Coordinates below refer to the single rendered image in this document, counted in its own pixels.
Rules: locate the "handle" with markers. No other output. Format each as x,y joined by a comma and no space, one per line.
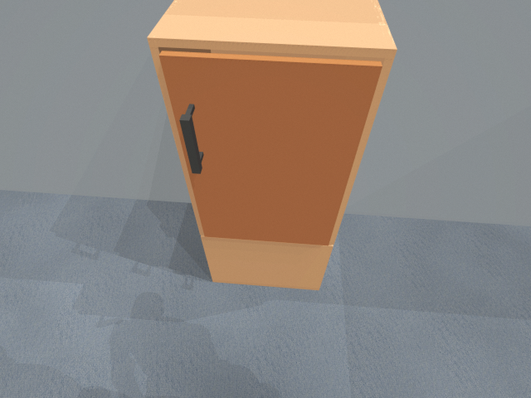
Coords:
195,157

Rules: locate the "cupboard door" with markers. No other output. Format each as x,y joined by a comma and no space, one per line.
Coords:
279,136

